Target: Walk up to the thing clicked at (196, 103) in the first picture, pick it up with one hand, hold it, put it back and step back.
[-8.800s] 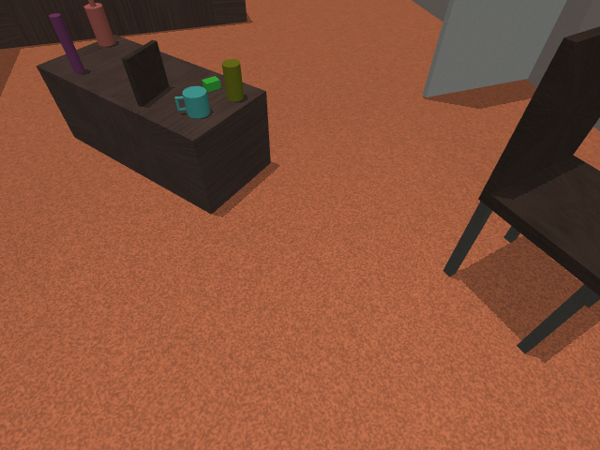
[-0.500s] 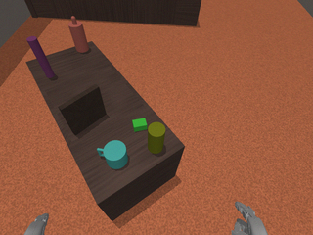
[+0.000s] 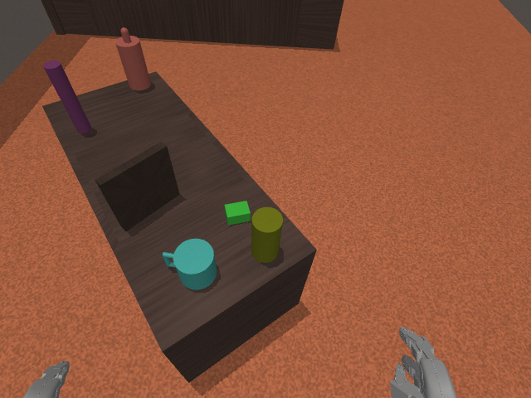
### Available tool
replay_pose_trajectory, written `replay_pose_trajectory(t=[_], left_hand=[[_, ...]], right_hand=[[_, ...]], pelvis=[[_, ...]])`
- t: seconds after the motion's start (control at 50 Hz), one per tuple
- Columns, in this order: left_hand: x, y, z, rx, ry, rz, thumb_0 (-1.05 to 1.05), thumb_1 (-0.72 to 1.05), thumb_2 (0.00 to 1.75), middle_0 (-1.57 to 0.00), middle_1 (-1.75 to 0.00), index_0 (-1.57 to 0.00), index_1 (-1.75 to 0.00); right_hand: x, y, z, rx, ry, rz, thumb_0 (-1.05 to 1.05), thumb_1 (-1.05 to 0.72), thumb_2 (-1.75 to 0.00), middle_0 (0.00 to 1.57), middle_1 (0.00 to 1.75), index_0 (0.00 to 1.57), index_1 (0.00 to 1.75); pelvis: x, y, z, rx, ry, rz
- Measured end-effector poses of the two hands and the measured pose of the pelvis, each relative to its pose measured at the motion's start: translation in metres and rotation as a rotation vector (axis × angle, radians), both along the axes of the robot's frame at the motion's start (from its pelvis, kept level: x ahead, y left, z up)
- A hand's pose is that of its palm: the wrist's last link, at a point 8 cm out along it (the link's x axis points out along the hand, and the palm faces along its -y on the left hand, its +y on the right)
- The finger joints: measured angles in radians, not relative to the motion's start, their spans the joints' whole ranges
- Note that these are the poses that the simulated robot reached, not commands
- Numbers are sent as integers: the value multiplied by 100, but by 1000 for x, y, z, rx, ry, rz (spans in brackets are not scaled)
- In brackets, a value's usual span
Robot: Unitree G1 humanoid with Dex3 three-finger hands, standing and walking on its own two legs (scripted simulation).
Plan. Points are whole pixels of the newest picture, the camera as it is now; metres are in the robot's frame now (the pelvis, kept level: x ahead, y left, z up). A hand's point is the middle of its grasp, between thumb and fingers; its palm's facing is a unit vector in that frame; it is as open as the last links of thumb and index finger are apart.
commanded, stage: go down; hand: left
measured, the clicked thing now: (189, 263) +0.47 +0.17 -0.27
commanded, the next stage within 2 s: none
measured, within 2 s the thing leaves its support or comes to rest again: neither
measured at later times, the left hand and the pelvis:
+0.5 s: hand (63, 393) +0.17 +0.28 -0.06, palm faces +0.12 -0.94 -0.32, open 17.2 cm; pelvis -0.03 +0.00 -0.01, yaw +1 degrees
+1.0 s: hand (53, 297) +0.29 +0.31 -0.02, palm faces +0.11 -0.98 -0.16, open 17.2 cm; pelvis -0.03 +0.00 +0.00, yaw -1 degrees
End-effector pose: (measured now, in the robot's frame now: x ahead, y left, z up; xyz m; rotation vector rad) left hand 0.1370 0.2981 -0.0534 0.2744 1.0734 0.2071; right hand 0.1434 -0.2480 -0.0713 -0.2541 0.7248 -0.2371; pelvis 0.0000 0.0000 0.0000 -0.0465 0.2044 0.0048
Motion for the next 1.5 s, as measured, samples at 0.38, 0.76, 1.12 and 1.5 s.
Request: replay_pose_trajectory(t=[0.38, 0.76, 1.12, 1.5], left_hand=[[-22, 13, 7, 2, -68, 16, 0, -53, 9, -8, -6, -6, -7], [124, 59, 70, -81, -413, 9, 0, -45, 11, -6, -5, -4, -6], [137, 70, 62, -112, -544, -39, -1, -47, 9, -6, -3, -4, -5], [196, 80, 77, -155, -708, -62, -1, -48, 8, -6, -5, -5, -5]], right_hand=[[-16, -6, 1, -54, -93, -14, 2, -86, -88, 21, 30, 20, 30], [-76, -15, -7, -82, 38, -57, 1, -86, -89, 21, 30, 21, 30], [-119, -22, -18, -91, 248, -61, 1, -88, -89, 21, 30, 20, 30], [-147, -32, -28, -120, 366, -39, 1, -88, -89, 21, 30, 20, 30]], pelvis=[[-22, -3, -12, -7, -15, 17], [-31, 0, -4, -7, -16, 0], [-31, 0, -4, 1, 3, -18], [-43, -5, -16, -2, 77, -24]])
